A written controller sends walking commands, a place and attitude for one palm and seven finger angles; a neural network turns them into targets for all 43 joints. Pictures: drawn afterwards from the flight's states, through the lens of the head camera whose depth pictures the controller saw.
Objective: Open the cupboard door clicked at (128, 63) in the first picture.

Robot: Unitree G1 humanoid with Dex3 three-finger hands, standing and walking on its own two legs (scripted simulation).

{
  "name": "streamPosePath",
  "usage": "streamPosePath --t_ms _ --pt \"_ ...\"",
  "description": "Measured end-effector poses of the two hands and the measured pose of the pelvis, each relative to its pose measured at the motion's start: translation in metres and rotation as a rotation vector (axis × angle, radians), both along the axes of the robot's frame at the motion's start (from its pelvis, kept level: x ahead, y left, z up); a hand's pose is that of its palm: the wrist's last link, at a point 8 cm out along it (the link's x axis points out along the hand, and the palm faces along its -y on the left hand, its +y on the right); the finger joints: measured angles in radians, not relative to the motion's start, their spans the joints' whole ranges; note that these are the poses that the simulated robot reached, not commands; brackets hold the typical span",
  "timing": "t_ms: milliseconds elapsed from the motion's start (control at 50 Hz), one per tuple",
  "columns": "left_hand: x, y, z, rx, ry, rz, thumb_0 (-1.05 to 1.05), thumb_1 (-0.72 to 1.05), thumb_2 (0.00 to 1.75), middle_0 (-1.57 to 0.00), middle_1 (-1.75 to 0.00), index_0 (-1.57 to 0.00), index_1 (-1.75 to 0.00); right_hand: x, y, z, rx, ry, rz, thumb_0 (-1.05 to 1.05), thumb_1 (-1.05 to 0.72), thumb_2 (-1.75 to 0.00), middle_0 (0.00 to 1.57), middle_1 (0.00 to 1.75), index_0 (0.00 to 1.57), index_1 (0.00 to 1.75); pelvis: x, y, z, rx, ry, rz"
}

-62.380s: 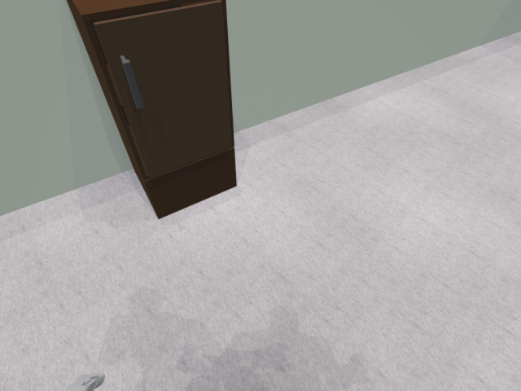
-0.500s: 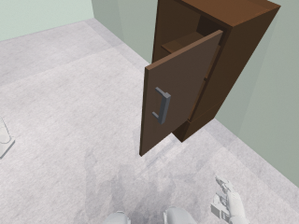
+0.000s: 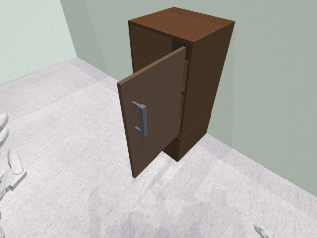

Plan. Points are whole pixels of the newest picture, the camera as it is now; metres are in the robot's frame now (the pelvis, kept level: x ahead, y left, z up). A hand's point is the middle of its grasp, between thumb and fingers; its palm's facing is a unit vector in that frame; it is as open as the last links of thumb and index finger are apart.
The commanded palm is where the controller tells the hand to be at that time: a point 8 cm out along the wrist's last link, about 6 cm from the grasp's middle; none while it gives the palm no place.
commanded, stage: stop stepping back and stand still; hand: left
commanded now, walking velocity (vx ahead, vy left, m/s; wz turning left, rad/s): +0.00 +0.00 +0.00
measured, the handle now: (139, 119) +0.56 +0.09 -0.04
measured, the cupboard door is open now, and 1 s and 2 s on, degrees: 93 93 93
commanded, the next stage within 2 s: let the arm hang, fingers relaxed in 0.58 s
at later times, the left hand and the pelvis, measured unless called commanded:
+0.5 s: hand out of the picture +0.15 +0.28 +0.16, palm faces +0.40 -0.79 -0.46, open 7.4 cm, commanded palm +0.10 +0.32 +0.19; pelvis -0.04 +0.02 +0.01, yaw +1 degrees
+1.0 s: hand out of the picture +0.01 +0.18 -0.17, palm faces +0.05 -0.98 -0.16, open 7.1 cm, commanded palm none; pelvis -0.04 +0.01 +0.00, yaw +2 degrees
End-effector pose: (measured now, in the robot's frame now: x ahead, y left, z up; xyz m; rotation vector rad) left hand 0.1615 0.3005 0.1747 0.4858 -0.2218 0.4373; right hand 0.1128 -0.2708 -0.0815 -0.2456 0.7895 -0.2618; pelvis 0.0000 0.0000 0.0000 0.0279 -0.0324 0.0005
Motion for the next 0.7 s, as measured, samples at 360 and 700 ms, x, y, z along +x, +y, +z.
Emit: streamPosePath --t_ms 360,700 --pt "-0.036 0.028 0.012 0.072 0.055 0.001 0.02 0.89 0.9 -0.21 -0.3 -0.21 -0.31 0.003 0.069 0.01 0.074 -0.051 0.104 0.01 -0.91 -0.9 0.2 0.3 0.2 0.3 -0.032 0.022 0.009 -0.043 0.023 0.0" --pt "-0.035 0.025 0.004 0.038 0.073 0.008 0.02 0.89 0.9 -0.21 -0.3 -0.21 -0.31 0.019 0.064 0.016 0.051 -0.071 0.149 0.01 -0.9 -0.9 0.2 0.3 0.2 0.3 -0.03 0.019 0.011 -0.056 0.031 0.014"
